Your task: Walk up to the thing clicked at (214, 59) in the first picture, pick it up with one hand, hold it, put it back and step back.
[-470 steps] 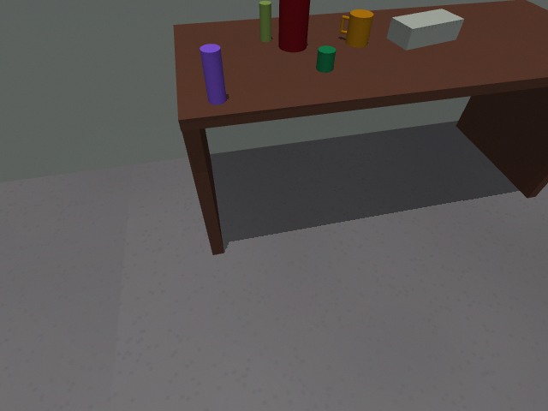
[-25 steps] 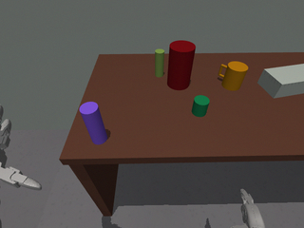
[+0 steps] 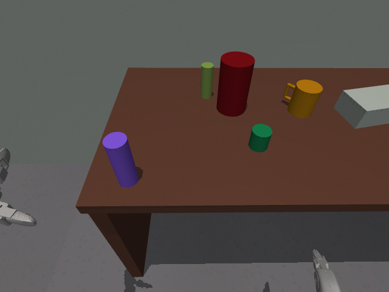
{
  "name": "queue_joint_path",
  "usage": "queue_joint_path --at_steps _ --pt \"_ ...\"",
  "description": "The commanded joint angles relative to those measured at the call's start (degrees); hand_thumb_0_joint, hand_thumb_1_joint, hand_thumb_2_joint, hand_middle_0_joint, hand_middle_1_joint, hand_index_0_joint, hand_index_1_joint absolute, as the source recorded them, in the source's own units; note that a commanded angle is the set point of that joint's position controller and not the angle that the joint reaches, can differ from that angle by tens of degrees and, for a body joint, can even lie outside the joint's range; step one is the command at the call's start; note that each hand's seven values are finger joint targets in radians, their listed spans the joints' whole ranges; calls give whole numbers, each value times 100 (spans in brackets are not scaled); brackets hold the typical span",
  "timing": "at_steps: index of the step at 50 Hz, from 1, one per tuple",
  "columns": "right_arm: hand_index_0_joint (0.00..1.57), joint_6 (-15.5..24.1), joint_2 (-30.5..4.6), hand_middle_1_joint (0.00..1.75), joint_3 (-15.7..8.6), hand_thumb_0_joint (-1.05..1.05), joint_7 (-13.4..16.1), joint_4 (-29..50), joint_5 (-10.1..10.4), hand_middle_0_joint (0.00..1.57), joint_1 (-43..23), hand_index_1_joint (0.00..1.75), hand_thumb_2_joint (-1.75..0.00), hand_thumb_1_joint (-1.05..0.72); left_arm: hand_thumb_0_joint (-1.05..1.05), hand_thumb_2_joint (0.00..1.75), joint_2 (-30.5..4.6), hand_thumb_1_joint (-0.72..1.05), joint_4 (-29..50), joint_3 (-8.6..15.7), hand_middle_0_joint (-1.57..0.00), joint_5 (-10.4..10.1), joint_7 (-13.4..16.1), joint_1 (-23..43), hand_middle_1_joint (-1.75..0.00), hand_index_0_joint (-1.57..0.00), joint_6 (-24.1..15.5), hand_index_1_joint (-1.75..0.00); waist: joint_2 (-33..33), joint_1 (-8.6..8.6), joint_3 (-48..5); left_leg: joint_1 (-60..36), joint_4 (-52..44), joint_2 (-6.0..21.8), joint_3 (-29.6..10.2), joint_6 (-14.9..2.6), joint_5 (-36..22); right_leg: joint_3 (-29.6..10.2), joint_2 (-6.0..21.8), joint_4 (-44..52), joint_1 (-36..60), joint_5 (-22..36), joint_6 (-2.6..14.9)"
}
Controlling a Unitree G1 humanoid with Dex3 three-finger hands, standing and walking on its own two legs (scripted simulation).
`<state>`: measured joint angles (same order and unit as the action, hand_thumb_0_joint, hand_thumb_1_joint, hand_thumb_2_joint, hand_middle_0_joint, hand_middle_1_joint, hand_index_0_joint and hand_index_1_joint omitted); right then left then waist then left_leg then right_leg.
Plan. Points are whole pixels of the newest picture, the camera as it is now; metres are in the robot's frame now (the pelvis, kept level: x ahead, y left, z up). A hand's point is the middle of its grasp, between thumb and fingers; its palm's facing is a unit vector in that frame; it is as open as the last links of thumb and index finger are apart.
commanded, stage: go down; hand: left
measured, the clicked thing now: (122, 161) +0.42 +0.20 +0.02
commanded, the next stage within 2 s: none
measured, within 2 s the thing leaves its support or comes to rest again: neither
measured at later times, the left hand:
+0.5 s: hand (5, 165) +0.31 +0.36 +0.14, palm faces +0.19 -0.98 -0.01, open 17.5 cm
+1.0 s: hand (2, 158) +0.33 +0.38 +0.14, palm faces +0.19 -0.98 -0.01, open 17.5 cm
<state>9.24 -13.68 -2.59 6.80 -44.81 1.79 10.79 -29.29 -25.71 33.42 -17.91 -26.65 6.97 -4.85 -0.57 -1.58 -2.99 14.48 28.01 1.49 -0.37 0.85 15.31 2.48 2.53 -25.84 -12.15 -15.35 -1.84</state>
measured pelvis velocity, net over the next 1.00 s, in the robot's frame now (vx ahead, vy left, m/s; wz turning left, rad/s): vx -0.01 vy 0.01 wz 0.00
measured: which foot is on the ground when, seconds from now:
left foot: down 0.00-1.00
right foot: down 0.00-1.00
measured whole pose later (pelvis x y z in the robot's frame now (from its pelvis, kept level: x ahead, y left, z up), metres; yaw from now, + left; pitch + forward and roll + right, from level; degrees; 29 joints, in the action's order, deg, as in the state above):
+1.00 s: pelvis -0.01 +0.01 +0.00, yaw +0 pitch +7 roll -1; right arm 12.9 -13.4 1.5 10.2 -45.2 0.4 9.3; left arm -43.4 -52.6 36.3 -14.6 -34.3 25.2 -5.7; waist 0.6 1.8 -4.8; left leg 22.0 30.1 1.7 -0.4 0.5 15.0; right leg 2.4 2.3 -26.4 -19.0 -14.1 -2.0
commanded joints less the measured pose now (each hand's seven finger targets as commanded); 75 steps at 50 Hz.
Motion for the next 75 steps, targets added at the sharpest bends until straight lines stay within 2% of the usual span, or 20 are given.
queue_joint_path --at_steps 1,3,5,7,9,12,16,25,29,33,40,52,54,57,60,65,66,67,70,75 --pt "5 312 -769 5 -130 0 201 710 -11 5 -608 5 -6 52 0 8 -2313 -53 687 574 -4 -191 -357 2096 -2 -4 -214 -3 -406 137 -1101 -592 -232 -178 63 -179 -1865 74 -127 229 135 1819 161" --pt "5 318 -664 5 -20 0 258 622 -13 5 -672 5 -6 53 0 7 -2149 -54 135 377 -4 -154 -544 2050 -2 -4 -123 -2 -362 173 -987 -555 -250 -227 85 -212 -1639 39 -101 304 -8 1648 146" --pt "5 390 -940 5 -111 0 328 876 -55 5 -653 5 -6 53 0 6 -2495 -55 -45 548 -4 -135 -637 2357 -1 -4 -146 -2 -168 217 -1183 -641 -262 -231 70 -224 -1564 70 -137 321 2 1553 138" --pt "5 380 -873 5 -62 0 343 677 -72 5 -404 5 -5 53 0 5 -2807 -53 -146 661 -4 -97 -673 2604 -1 -4 -184 -1 -400 197 -1131 -612 -249 -267 92 -225 -1550 59 -123 329 -85 1567 140" --pt "5 434 -1024 5 -142 0 362 910 -86 5 -365 5 -6 53 0 6 -2735 -54 -639 609 -4 -54 -698 2509 -2 -4 -186 -2 -243 244 -1146 -618 -279 -231 59 -200 -1598 96 -173 289 -105 1537 167" --pt "5 456 -797 5 53 0 339 830 -90 5 -307 5 -6 53 0 7 -2917 -54 -586 690 -4 -20 -665 2779 -2 -4 -293 -3 -427 115 -1130 -536 -274 -249 59 -187 -1531 113 -174 278 -161 1441 191" --pt "5 480 -820 5 26 0 354 903 -103 5 -408 5 -6 53 0 6 -3156 -52 -539 718 -4 73 -630 3042 -1 -4 -394 -2 -647 126 -1294 -597 -271 -221 48 -149 -1577 109 -183 259 -207 1417 223" --pt "5 527 -832 5 77 0 386 855 -104 5 -727 5 -6 53 0 6 -3085 -55 -1055 548 -5 104 -623 3057 -2 -4 -372 -3 -654 140 -1371 -467 -292 -158 -28 -110 -1357 128 -236 267 -272 1156 248" --pt "5 544 -1046 5 -102 0 411 790 -121 5 -475 5 -6 53 0 6 -3300 -53 -1035 615 -5 114 -647 3194 -3 -5 -426 -3 -729 230 -1455 -587 -251 -107 -51 -71 -1505 148 -277 251 -394 1218 260" --pt "5 575 -799 5 16 0 406 575 -104 5 -420 5 -5 53 0 6 -3551 -50 -687 744 -4 110 -670 3506 -2 -4 -515 -3 -856 186 -1487 -539 -169 -177 19 -119 -1533 103 -224 244 -390 1334 231" --pt "5 608 -892 5 69 0 427 723 -104 5 -657 5 -6 53 0 6 -3310 -53 -1524 522 -4 98 -783 3333 -3 -4 -423 -3 -693 308 -1330 -360 -192 -139 -39 -112 -1392 122 -252 215 -538 1175 243" --pt "5 633 -982 5 -29 0 445 758 -145 5 -502 5 -6 53 0 6 -4010 -51 -1192 874 -5 185 -761 3873 -3 -5 -573 -4 -843 244 -1911 -506 128 -150 -54 -120 -1992 105 -233 48 -516 1595 228" --pt "5 592 -732 5 166 0 413 669 -121 5 -511 5 -6 53 0 7 -3753 -50 -1690 737 -4 206 -812 3528 -3 -4 -507 -3 -742 290 -1764 -441 124 -139 -55 -131 -2088 108 -241 32 -520 1656 230" --pt "5 599 -917 5 28 0 420 573 -130 5 -630 5 -6 53 0 7 -3934 -49 -1677 804 -4 185 -863 3704 -3 -4 -519 -4 -875 275 -1753 -404 159 -125 -62 -118 -2134 99 -239 -11 -686 1640 243" --pt "5 582 -784 5 141 0 406 611 -137 5 -712 5 -6 53 0 6 -4114 -48 -1437 853 -4 242 -872 3974 -2 -4 -514 -3 -1015 226 -1971 -477 179 -116 -92 -99 -2190 110 -240 -30 -632 1642 257" --pt "5 561 -872 5 112 0 437 687 -133 5 -554 5 -6 53 0 7 -3948 -48 -2137 726 -4 261 -919 3649 -3 -4 -444 -3 -745 335 -1733 -313 208 -138 -74 -135 -2035 102 -244 -28 -720 1600 229" --pt "5 567 -1010 5 -25 0 447 728 -150 5 -515 5 -6 53 0 6 -4126 -48 -1863 815 -4 260 -914 3853 -3 -4 -501 -3 -823 361 -1795 -352 243 -136 -69 -127 -2015 93 -239 -73 -792 1581 235" --pt "5 566 -895 5 97 0 429 792 -156 5 -433 5 -6 53 0 6 -4133 -49 -1958 836 -4 296 -938 3732 -3 -4 -502 -3 -790 328 -1974 -444 287 -140 -81 -144 -2163 109 -237 -77 -745 1670 228" --pt "5 564 -993 5 -40 0 440 879 -150 5 -261 5 -6 53 0 6 -3924 -49 -2110 783 -4 239 -953 3535 -3 -4 -514 -3 -584 429 -1927 -388 316 -164 -54 -185 -2173 100 -227 -90 -688 1809 195" --pt "5 564 -878 5 96 0 425 1082 -136 5 -489 5 -6 53 0 5 -4237 -49 -1312 953 -4 236 -923 3880 -3 -5 -585 -3 -1021 253 -2247 -553 331 -177 -50 -141 -2227 104 -212 -109 -626 1748 216"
